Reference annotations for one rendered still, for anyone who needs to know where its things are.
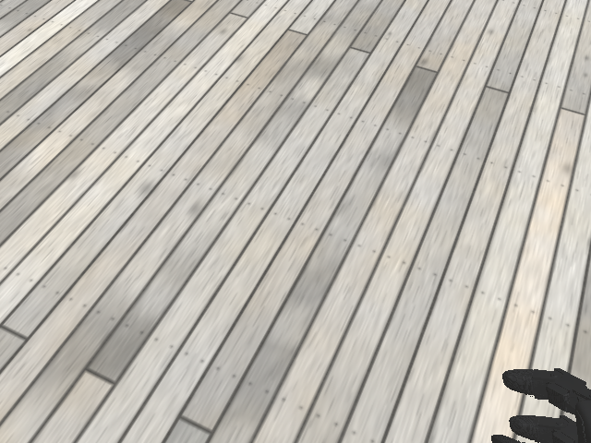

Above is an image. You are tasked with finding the right robot hand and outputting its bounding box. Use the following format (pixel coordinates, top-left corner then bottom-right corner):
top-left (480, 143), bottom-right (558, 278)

top-left (491, 368), bottom-right (591, 443)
